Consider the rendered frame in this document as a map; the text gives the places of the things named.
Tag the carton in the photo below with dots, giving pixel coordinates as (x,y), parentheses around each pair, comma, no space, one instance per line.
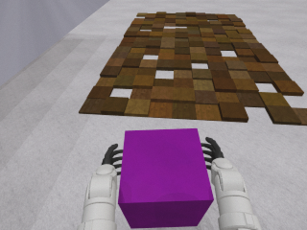
(164,180)

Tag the right robot hand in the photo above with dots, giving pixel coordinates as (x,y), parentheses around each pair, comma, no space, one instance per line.
(214,153)

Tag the right robot forearm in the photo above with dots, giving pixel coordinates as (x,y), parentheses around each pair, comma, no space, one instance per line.
(232,197)

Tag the left robot forearm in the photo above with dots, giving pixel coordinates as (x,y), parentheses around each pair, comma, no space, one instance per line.
(100,200)

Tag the left robot hand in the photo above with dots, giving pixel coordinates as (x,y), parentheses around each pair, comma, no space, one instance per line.
(109,154)

